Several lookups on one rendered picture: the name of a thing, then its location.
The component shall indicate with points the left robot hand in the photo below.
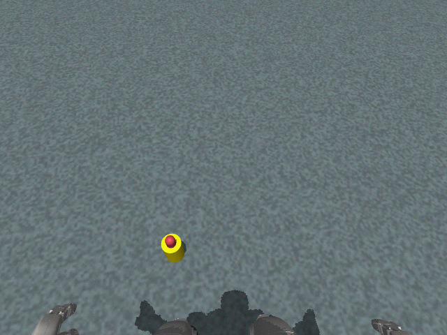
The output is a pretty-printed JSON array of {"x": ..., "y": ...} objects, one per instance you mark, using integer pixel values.
[{"x": 50, "y": 324}]

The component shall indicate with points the bottle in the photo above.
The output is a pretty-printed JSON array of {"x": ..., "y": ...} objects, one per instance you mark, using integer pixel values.
[{"x": 172, "y": 247}]

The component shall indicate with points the right robot hand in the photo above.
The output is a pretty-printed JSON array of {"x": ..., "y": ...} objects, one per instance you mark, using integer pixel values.
[{"x": 387, "y": 328}]

